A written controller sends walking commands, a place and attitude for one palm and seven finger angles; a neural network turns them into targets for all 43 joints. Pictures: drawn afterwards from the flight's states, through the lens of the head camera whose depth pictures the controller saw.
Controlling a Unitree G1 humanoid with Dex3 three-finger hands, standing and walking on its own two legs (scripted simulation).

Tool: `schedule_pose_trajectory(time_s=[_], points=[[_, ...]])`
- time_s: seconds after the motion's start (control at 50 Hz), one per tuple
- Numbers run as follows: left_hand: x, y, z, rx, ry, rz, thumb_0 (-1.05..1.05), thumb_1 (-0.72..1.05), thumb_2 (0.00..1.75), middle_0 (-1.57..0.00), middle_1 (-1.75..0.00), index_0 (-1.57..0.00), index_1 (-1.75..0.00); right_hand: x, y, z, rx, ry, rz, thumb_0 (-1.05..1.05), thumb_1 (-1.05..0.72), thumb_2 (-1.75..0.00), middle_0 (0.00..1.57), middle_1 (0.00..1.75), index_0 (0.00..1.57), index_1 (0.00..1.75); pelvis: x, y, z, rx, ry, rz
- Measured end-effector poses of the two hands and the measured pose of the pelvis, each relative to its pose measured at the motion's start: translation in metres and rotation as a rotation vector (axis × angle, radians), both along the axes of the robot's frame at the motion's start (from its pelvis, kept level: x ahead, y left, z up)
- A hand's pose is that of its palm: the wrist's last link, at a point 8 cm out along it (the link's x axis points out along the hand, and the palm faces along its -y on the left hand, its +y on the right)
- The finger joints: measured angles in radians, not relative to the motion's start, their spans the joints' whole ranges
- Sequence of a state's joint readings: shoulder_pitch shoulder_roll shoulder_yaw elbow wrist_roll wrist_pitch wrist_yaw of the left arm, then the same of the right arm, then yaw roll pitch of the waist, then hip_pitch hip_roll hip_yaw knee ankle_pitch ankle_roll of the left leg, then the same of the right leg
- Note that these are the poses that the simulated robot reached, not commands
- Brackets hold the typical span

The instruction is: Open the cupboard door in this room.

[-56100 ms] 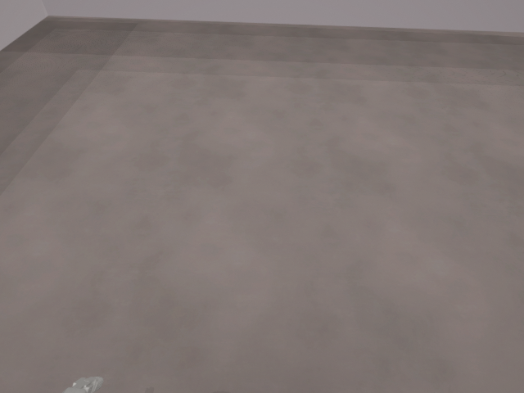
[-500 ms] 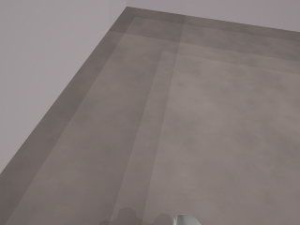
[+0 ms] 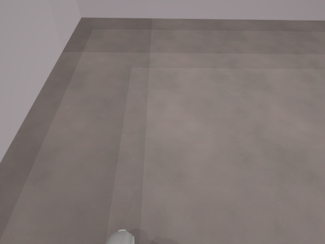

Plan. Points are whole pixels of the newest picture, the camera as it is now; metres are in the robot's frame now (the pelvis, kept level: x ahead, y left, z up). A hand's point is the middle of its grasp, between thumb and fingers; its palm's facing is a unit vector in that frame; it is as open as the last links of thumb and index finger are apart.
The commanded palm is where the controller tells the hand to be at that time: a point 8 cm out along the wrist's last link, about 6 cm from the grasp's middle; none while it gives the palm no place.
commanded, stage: turn to face it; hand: left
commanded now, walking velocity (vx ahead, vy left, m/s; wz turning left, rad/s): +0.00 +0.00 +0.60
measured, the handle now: out of the picture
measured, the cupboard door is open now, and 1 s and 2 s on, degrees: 51 51 51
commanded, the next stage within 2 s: none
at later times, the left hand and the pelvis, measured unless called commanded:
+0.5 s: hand (91, 223) +0.20 +0.22 -0.17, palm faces +0.26 -0.94 -0.21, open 7.3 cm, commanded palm none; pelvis +0.15 +0.01 -0.01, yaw +12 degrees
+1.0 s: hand out of the picture +0.11 +0.16 -0.19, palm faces +0.58 -0.78 -0.25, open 7.4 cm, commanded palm none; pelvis +0.20 -0.03 -0.02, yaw +35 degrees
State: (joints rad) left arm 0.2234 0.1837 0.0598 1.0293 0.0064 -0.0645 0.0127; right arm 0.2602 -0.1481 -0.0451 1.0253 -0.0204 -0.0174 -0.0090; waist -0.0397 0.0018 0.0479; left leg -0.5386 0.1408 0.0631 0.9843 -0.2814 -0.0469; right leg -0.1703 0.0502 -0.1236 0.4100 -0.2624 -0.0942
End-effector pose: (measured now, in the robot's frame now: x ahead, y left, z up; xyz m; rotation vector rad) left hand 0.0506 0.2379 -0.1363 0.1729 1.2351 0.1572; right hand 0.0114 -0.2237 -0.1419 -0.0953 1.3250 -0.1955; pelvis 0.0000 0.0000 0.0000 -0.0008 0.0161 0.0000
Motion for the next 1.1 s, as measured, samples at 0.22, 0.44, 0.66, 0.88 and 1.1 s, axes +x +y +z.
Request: schedule_pose_trajectory(time_s=[0.22, 0.44, 0.66, 0.88, 1.1], points=[[0.016, -0.001, -0.039, -0.086, 0.164, 0.147, 0.00, 0.92, 0.90, -0.20, -0.30, -0.20, -0.30, 0.184, 0.018, -0.005, -0.056, -0.138, 0.182, 0.00, -0.92, -0.89, 0.19, 0.30, 0.20, 0.30, 0.104, 0.025, -0.022, -0.021, -0.038, 0.085], [0.112, 0.024, -0.012, -0.024, -0.009, 0.217, 0.00, 0.91, 0.90, -0.20, -0.30, -0.20, -0.30, 0.228, 0.023, 0.002, -0.045, -0.065, 0.264, 0.00, -0.91, -0.89, 0.20, 0.30, 0.20, 0.30, 0.140, 0.021, -0.008, -0.024, 0.001, 0.180], [0.150, 0.004, 0.011, 0.097, -0.137, 0.294, 0.00, 0.91, 0.90, -0.20, -0.30, -0.20, -0.30, 0.289, -0.035, -0.012, -0.036, -0.039, 0.347, 0.00, -0.90, -0.89, 0.20, 0.30, 0.20, 0.30, 0.176, -0.030, -0.014, 0.001, 0.014, 0.337], [0.084, -0.037, 0.006, 0.046, -0.003, 0.496, 0.00, 0.91, 0.90, -0.20, -0.30, -0.20, -0.30, 0.391, -0.011, 0.008, -0.042, -0.091, 0.581, 0.00, -0.91, -0.90, 0.19, 0.30, 0.20, 0.30, 0.201, -0.040, -0.004, 0.051, 0.002, 0.520], [0.016, -0.034, -0.017, 0.023, 0.113, 0.701, 0.00, 0.91, 0.90, -0.20, -0.30, -0.20, -0.30, 0.451, 0.067, 0.016, -0.035, -0.253, 0.800, 0.00, -0.90, -0.89, 0.19, 0.30, 0.20, 0.30, 0.206, -0.028, -0.017, 0.016, -0.004, 0.650]])
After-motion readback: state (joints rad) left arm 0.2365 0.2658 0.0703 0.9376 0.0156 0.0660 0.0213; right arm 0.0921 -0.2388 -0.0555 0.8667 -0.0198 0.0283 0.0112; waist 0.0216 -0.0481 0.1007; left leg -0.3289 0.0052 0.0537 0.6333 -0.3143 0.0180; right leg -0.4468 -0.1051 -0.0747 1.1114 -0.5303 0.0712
